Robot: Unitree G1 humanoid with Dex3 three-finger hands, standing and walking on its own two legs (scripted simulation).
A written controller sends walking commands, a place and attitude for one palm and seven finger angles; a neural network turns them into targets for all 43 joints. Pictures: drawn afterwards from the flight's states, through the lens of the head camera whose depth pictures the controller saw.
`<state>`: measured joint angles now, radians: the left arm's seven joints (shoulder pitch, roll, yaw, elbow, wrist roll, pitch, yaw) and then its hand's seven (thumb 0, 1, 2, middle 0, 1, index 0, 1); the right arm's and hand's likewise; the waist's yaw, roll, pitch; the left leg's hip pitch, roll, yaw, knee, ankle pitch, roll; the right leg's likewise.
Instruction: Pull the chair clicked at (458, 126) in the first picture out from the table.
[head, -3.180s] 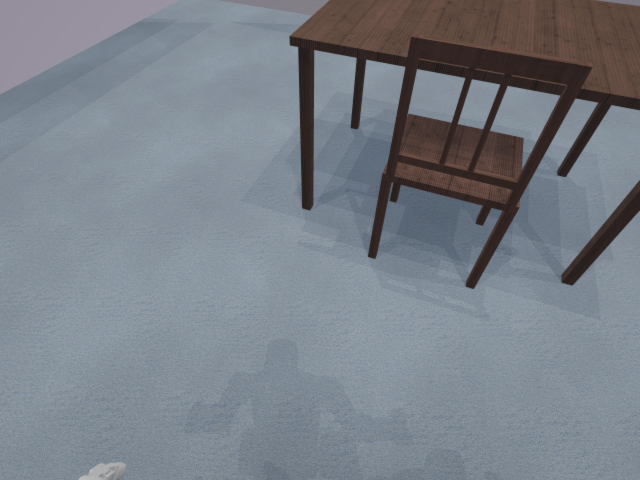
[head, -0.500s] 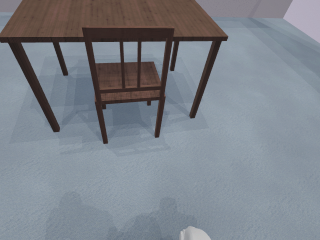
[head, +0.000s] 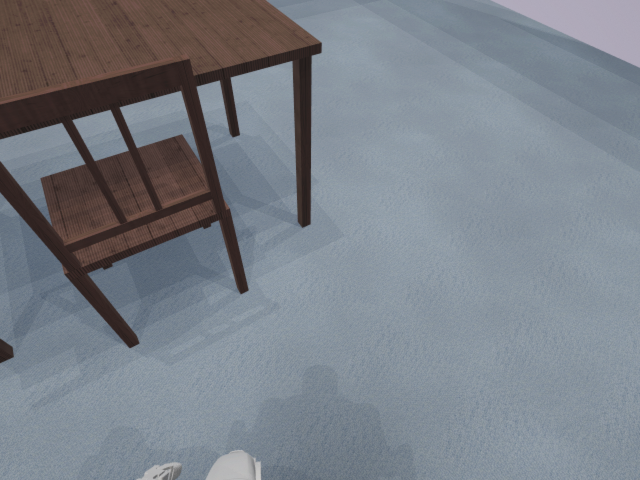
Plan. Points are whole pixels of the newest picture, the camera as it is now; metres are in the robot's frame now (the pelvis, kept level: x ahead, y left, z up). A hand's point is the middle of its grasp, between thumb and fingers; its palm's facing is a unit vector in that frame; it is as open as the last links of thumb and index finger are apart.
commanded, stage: walk to a spot facing it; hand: left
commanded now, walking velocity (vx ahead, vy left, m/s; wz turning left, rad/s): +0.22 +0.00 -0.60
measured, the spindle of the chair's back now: (97, 174) +0.69 +0.49 -0.09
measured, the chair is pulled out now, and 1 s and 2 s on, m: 0.00 0.00 0.00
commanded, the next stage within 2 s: turn to face it in 0.60 s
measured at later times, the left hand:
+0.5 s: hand (177, 440) +0.20 +0.22 -0.17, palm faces -0.26 -0.95 -0.19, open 7.4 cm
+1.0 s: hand (262, 362) +0.32 +0.10 -0.15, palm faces -0.38 -0.91 -0.17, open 7.4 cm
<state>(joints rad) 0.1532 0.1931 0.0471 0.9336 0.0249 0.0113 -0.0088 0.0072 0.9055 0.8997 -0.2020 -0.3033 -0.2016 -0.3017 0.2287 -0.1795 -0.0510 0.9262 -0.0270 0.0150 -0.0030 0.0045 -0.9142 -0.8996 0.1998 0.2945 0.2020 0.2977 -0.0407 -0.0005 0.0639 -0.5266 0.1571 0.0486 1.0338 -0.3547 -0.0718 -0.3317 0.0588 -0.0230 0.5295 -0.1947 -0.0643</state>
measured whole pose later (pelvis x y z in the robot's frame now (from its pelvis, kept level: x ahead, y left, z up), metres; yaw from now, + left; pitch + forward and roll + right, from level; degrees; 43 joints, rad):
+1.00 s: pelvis +0.14 +0.00 +0.00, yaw -23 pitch -2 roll -1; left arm 0.13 0.15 0.02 0.94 0.02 0.01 0.02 0.01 0.90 0.90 -0.20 -0.30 -0.20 -0.30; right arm 0.29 -0.16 -0.03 1.01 -0.01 0.05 -0.01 0.00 -0.91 -0.90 0.20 0.29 0.20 0.30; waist -0.04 0.01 0.01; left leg -0.33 0.08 0.07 0.73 -0.35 -0.04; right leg -0.22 0.00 -0.13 0.52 -0.26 -0.04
